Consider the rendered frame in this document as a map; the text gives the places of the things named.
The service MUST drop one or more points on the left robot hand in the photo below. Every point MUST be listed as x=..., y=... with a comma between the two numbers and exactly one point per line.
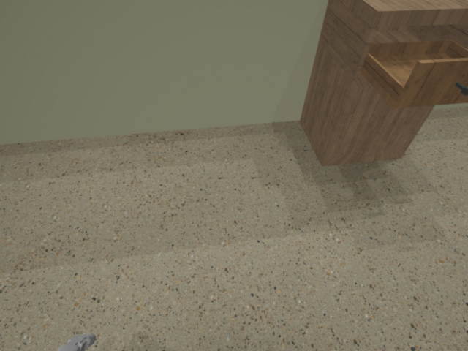
x=78, y=343

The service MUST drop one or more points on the drawer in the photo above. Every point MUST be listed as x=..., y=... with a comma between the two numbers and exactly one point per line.
x=415, y=74

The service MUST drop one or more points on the cabinet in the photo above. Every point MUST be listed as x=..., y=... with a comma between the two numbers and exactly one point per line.
x=345, y=119

